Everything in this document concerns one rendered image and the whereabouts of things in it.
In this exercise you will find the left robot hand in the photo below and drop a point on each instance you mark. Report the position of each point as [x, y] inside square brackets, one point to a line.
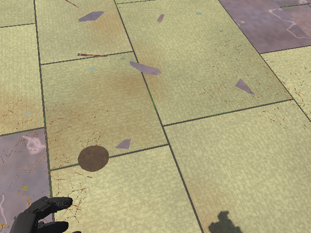
[28, 221]

